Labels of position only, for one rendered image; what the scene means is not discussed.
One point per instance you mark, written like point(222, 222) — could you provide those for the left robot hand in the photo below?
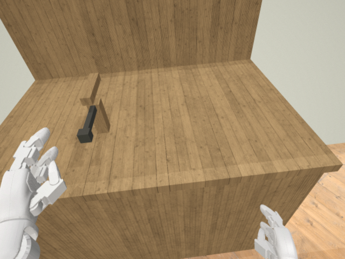
point(22, 181)

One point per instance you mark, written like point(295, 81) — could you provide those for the robot left forearm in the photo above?
point(18, 239)

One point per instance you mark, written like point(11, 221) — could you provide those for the counter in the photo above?
point(189, 137)

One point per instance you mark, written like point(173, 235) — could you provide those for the tap lever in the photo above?
point(85, 134)

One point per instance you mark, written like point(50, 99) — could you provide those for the right robot hand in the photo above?
point(280, 244)

